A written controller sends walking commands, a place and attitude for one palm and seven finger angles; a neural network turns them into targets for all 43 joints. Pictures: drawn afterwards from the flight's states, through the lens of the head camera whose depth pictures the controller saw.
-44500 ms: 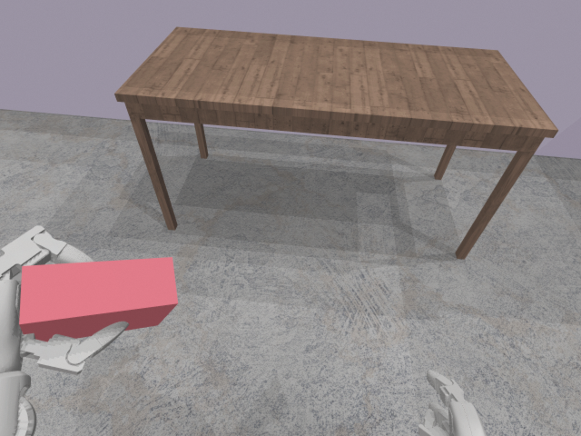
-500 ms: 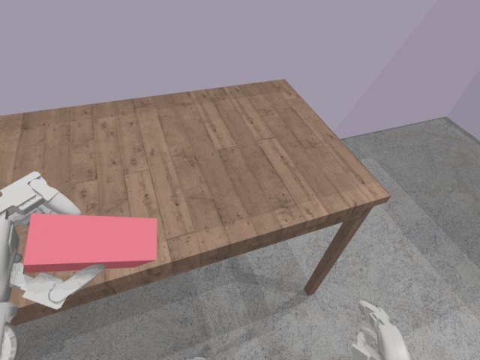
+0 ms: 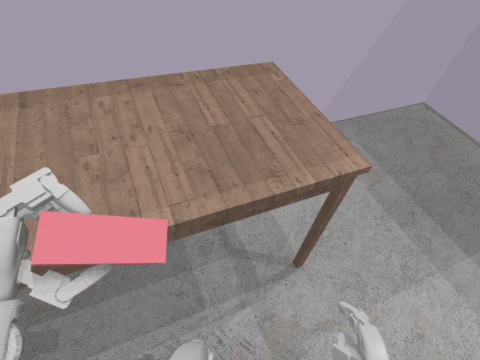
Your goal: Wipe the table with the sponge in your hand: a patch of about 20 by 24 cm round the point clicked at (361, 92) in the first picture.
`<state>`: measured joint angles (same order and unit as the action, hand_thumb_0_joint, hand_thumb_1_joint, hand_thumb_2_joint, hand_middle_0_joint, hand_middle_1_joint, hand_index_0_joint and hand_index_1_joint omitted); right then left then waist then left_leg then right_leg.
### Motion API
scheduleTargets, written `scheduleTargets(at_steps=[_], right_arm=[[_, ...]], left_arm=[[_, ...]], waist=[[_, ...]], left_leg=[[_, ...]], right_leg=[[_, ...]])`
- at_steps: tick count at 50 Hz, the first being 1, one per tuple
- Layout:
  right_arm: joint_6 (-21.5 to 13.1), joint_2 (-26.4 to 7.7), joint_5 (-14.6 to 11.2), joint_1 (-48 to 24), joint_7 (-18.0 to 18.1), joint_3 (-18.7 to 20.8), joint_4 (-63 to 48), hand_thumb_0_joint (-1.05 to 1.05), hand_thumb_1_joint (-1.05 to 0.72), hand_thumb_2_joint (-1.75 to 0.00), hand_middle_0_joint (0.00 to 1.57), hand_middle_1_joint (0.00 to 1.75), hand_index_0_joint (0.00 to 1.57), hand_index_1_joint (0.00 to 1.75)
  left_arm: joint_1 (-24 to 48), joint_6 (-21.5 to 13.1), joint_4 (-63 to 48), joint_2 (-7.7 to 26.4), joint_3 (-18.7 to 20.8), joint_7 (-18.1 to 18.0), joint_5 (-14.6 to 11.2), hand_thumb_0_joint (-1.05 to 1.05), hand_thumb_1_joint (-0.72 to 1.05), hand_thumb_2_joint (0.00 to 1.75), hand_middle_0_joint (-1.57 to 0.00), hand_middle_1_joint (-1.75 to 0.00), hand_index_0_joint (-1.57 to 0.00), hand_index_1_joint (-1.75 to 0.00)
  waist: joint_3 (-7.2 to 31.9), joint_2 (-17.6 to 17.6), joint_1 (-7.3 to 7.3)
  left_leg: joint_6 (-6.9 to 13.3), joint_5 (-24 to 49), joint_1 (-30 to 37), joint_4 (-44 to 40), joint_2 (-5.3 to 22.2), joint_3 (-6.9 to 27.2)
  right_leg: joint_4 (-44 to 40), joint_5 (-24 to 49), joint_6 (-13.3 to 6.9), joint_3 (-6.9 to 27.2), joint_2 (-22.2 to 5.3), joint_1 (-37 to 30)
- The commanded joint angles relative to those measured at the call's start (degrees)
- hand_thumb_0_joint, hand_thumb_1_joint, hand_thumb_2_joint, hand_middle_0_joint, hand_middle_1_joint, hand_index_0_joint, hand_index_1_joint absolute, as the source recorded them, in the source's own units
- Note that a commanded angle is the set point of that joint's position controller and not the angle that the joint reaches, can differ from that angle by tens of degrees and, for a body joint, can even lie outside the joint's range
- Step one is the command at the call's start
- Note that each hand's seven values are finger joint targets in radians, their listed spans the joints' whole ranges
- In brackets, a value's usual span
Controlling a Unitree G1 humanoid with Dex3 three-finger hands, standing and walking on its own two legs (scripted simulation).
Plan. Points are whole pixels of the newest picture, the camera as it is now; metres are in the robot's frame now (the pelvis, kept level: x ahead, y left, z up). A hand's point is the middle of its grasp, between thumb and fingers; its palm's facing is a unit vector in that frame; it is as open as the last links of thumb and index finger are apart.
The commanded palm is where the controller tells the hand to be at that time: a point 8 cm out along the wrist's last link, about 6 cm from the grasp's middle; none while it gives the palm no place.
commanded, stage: step back with the hand held close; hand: left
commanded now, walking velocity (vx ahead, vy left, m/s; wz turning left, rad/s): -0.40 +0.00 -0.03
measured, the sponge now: (120, 243) +0.23 +0.18 +0.14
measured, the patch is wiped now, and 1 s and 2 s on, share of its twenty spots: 0.95 0.95 0.95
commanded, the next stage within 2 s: stop stepping back and stand still in 0.12 s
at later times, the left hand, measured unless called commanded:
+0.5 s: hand out of the picture +0.05 +0.24 +0.18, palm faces +0.37 -0.83 -0.41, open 9.4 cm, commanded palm +0.01 +0.28 +0.19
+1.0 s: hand out of the picture -0.08 +0.23 +0.19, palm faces +0.43 -0.82 -0.37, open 9.4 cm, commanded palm -0.14 +0.27 +0.19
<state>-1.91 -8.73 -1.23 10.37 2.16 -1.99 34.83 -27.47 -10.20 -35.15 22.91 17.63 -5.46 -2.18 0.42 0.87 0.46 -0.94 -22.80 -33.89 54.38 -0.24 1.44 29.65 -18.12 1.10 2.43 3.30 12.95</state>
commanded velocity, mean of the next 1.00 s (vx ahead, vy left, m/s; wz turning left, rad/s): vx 0.19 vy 0.01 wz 0.00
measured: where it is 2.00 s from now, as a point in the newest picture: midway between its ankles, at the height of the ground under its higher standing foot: outside the picture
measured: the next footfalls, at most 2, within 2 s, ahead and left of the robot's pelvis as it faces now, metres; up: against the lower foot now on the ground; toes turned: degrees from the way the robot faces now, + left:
left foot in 0.08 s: +0.04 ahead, +0.09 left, +0.00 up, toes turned -1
right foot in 0.48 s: -0.12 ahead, -0.12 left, +0.00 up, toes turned -5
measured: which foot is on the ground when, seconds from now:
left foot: up 0.00-0.06, down 0.08-0.48, up 0.50-0.72, down 0.74-1.00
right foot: down 0.00-0.08, up 0.10-0.46, down 0.48-0.74, up 0.76-0.96, down 0.98-1.00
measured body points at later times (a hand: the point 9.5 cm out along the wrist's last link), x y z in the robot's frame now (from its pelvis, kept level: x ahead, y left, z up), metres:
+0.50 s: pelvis -0.16 +0.00 +0.00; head -0.18 +0.02 +0.45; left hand +0.03 +0.29 +0.20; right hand -0.01 -0.23 -0.07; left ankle -0.01 +0.09 -0.71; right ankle -0.16 -0.12 -0.73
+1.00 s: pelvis -0.30 -0.01 -0.02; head -0.34 -0.02 +0.43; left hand -0.11 +0.28 +0.21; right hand -0.18 -0.23 -0.12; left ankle -0.30 +0.15 -0.72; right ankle -0.25 -0.11 -0.73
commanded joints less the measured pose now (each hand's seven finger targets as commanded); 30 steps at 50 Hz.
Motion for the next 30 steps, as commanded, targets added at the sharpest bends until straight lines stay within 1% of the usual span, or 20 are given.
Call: scheduleTargets(at_steps=[1, 2, 3, 4, 5, 6, 8, 11, 14, 15, 16, 20, 21, 22, 23, 24, 25, 27, 28, 30], right_arm=[[-0.37, -7.09, 0.15, -6.9, 1.7, 1.65, -11.51, 0.0, -0.9, -0.9, 0.2, 0.3, 0.2, 0.3], [-0.29, -8.15, -0.19, -6.71, 2.14, 2.02, -11.45, 0.0, -0.9, -0.9, 0.2, 0.3, 0.2, 0.3], [-1.01, -10.01, -0.07, -6.45, 2.21, 2.99, -11.27, 0.0, -0.9, -0.9, 0.2, 0.3, 0.2, 0.3], [-1.8, -10.85, 0.76, -4.93, 1.6, 4.15, -10.66, 0.0, -0.9, -0.9, 0.2, 0.3, 0.2, 0.3], [-2.99, -10.3, 0.36, -2.82, 0.87, 4.61, -9.07, 0.0, -0.9, -0.9, 0.2, 0.3, 0.2, 0.3], [-3.81, -11.56, -0.1, -1.14, 0.07, 5.2, -8.7, 0.0, -0.9, -0.9, 0.2, 0.3, 0.2, 0.3], [-5.45, -11.49, 0.7, -0.68, -0.26, 5.43, -8.98, 0.0, -0.9, -0.9, 0.2, 0.3, 0.2, 0.3], [-6.89, -10.95, -0.56, -2.21, -1.23, 5.47, -9.11, 0.0, -0.9, -0.9, 0.2, 0.3, 0.2, 0.3], [-7.5, -11.21, -0.98, -4.15, -1.09, 4.81, -9.88, 0.0, -0.9, -0.9, 0.2, 0.3, 0.2, 0.3], [-7.17, -11.83, -0.71, -3.96, -0.66, 4.75, -10.4, 0.0, -0.9, -0.9, 0.2, 0.3, 0.2, 0.3], [-6.62, -10.93, -0.48, -4.58, -0.48, 4.0, -9.1, 0.0, -0.9, -0.9, 0.2, 0.3, 0.2, 0.3], [-5.8, -10.52, 0.45, -4.5, 1.16, 2.92, -8.64, 0.0, -0.9, -0.9, 0.2, 0.3, 0.2, 0.3], [-5.53, -10.26, 0.59, -4.76, 1.56, 2.79, -8.56, 0.0, -0.9, -0.9, 0.2, 0.3, 0.2, 0.3], [-5.23, -10.29, 0.67, -3.84, 1.77, 3.07, -8.59, 0.0, -0.9, -0.9, 0.2, 0.3, 0.2, 0.3], [-4.76, -9.92, 0.53, -2.32, 1.9, 3.5, -8.3, 0.0, -0.9, -0.9, 0.2, 0.3, 0.2, 0.3], [-4.44, -10.99, -0.16, -2.84, 1.8, 4.26, -8.16, 0.0, -0.9, -0.9, 0.2, 0.3, 0.2, 0.3], [-4.91, -11.33, -0.44, -3.68, 1.43, 3.8, -8.03, 0.0, -0.9, -0.9, 0.2, 0.3, 0.2, 0.3], [-4.86, -11.74, -1.78, -3.18, 0.78, 4.46, -8.17, 0.0, -0.9, -0.9, 0.2, 0.3, 0.2, 0.3], [-4.29, -11.98, -1.86, -3.8, 0.63, 4.85, -8.69, 0.0, -0.9, -0.9, 0.2, 0.3, 0.2, 0.3], [-2.96, -10.35, -1.46, -5.31, 0.42, 3.57, -8.88, 0.0, -0.9, -0.9, 0.2, 0.3, 0.2, 0.3]], left_arm=[[1.99, -2.67, -9.11, 9.38, 10.17, -1.45, -1.28, 0.0, 0.1, 1.3, -1.2, -1.6, -1.2, -1.6], [2.24, -2.87, -8.68, 10.19, 10.79, -1.72, -1.48, 0.0, 0.1, 1.3, -1.2, -1.6, -1.2, -1.6], [2.7, -3.18, -9.65, 9.92, 10.51, -1.8, -1.88, 0.0, 0.1, 1.3, -1.2, -1.6, -1.2, -1.6], [3.26, -3.02, -10.2, 10.15, 10.54, -2.21, -1.37, 0.0, 0.1, 1.3, -1.2, -1.6, -1.2, -1.6], [3.56, -2.74, -8.46, 9.39, 9.25, -2.26, -0.53, 0.0, 0.1, 1.3, -1.2, -1.6, -1.2, -1.6], [5.42, -3.14, -9.84, 7.99, 8.54, -2.28, -1.14, 0.0, 0.1, 1.3, -1.2, -1.6, -1.2, -1.6], [4.38, -2.33, -16.07, 8.5, 8.43, -2.39, -1.45, 0.0, 0.1, 1.3, -1.2, -1.6, -1.2, -1.6], [2.96, -0.78, -21.65, 7.9, 7.36, -2.93, -0.77, 0.0, 0.1, 1.3, -1.2, -1.6, -1.2, -1.6], [-1.97, 0.21, -20.12, 9.27, 9.22, -3.38, -1.25, 0.0, 0.1, 1.3, -1.2, -1.6, -1.2, -1.6], [-3.54, 0.54, -18.12, 11.73, 11.39, -3.63, -1.06, 0.0, 0.1, 1.3, -1.2, -1.6, -1.2, -1.6], [-3.46, 1.03, -16.34, 8.6, 9.33, -3.76, -0.7, 0.0, 0.1, 1.3, -1.2, -1.6, -1.2, -1.6], [-0.72, 2.48, -6.88, 8.68, 9.91, -3.83, -1.04, 0.0, 0.1, 1.3, -1.2, -1.6, -1.2, -1.6], [0.42, 2.5, -5.42, 7.42, 8.75, -3.4, -1.09, 0.0, 0.1, 1.3, -1.2, -1.6, -1.2, -1.6], [1.13, 2.44, -4.01, 7.17, 7.97, -2.74, -0.89, 0.0, 0.1, 1.3, -1.2, -1.6, -1.2, -1.6], [3.06, 2.11, -3.58, 7.68, 6.79, -2.03, -0.59, 0.0, 0.1, 1.3, -1.2, -1.6, -1.2, -1.6], [5.88, 1.59, -4.81, 7.83, 5.87, -1.64, -0.8, 0.0, 0.1, 1.3, -1.2, -1.6, -1.2, -1.6], [10.03, 1.0, -4.73, 7.73, 5.36, -1.77, -0.65, 0.0, 0.1, 1.3, -1.2, -1.6, -1.2, -1.6], [13.25, 0.77, -0.45, 7.22, 4.64, 0.08, -1.13, 0.0, 0.1, 1.3, -1.2, -1.6, -1.2, -1.6], [14.73, 0.39, -1.05, 8.05, 5.43, 0.32, -1.21, 0.0, 0.1, 1.3, -1.2, -1.6, -1.2, -1.6], [19.12, -0.03, -4.36, 9.09, 4.04, 0.48, -0.56, 0.0, 0.1, 1.3, -1.2, -1.6, -1.2, -1.6]], waist=[[4.76, -1.0, 1.34], [6.13, -4.23, 1.49], [7.72, -10.14, 1.08], [10.63, -16.05, 0.07], [10.6, -11.6, 0.11], [11.86, -7.66, 0.28], [16.23, -10.13, 0.54], [13.57, -11.87, 0.18], [8.19, -14.7, 0.24], [6.36, -16.34, 0.56], [5.07, -17.13, 0.39], [5.28, -17.41, -0.4], [5.56, -14.79, -1.04], [6.36, -8.49, -1.27], [8.16, 3.97, -0.51], [7.01, 12.95, 0.23], [6.0, 11.99, 1.31], [2.71, 18.18, 1.96], [1.2, 15.54, 2.42], [-0.61, 1.81, 2.93]], left_leg=[[-0.05, 2.9, 6.91, -12.88, 1.53, 0.7], [0.15, 17.05, 11.97, -24.4, 1.15, -0.46], [3.58, 39.97, 21.87, -28.94, 9.21, 8.13], [7.41, 59.41, 28.76, -28.06, 18.9, 18.54], [8.0, 58.89, 31.99, -28.61, 21.07, 18.35], [8.8, 57.66, 34.48, -28.09, 21.11, 15.19], [6.08, 55.47, 33.52, -27.71, 17.7, 13.5], [4.57, 40.06, 26.9, -31.64, 15.52, 9.55], [4.85, -8.46, 14.42, -41.21, 14.53, 12.39], [4.54, -17.07, 11.76, -43.17, 13.89, 13.62], [3.6, -20.71, 9.5, -44.36, 12.78, 12.48], [1.55, -16.09, 6.41, -42.13, 9.16, 7.76], [0.97, -15.14, 6.38, -38.06, 7.87, 6.02], [0.11, -12.35, 8.49, -29.74, 4.74, 2.15], [-0.15, -8.67, 12.01, -10.24, -0.45, -3.72], [0.45, -4.59, 10.04, 14.65, -2.79, -2.8], [0.35, -2.85, 3.82, 27.38, -2.27, 1.32], [1.0, 5.24, 1.69, 34.64, 1.85, 6.41], [1.46, 7.02, 3.15, 35.36, 4.42, 7.73], [2.63, 4.15, 8.54, 22.35, 6.25, 3.13]], right_leg=[[2.2, 49.53, -6.79, 3.2, -16.37, 1.93], [8.5, 46.13, -4.22, 0.35, -12.23, 2.58], [16.18, 23.71, -1.29, -1.74, -6.24, 11.18], [23.7, -6.42, -0.68, 0.83, -2.3, 20.12], [30.58, -14.97, -1.17, 4.82, -1.28, 23.21], [34.04, -14.48, -0.74, 5.6, -1.14, 26.36], [34.27, -13.08, 0.27, 4.43, -1.61, 23.73], [30.78, -4.95, 0.6, 1.25, -2.27, 18.95], [27.58, -2.1, 0.87, -1.87, -2.53, 14.6], [26.87, -3.31, 0.78, -3.08, -1.71, 13.71], [25.65, -4.01, 0.42, -4.87, -0.54, 12.07], [5.68, -6.69, -1.76, -7.97, 0.8, -0.43], [-2.34, -3.0, -2.59, -8.62, 0.38, -4.56], [-12.38, 2.85, -3.31, -9.56, -0.22, -6.82], [-18.33, 10.67, -6.03, -4.46, -6.92, -3.88], [-19.05, 19.68, -10.56, 3.89, -16.32, 4.39], [-18.95, 22.12, -12.99, 7.68, -22.16, 8.33], [-16.36, 6.9, -11.27, 7.54, -21.61, 18.1], [-16.11, 2.97, -11.31, 5.97, -21.99, 23.12], [-14.26, -4.41, -9.08, 1.13, -20.71, 30.41]])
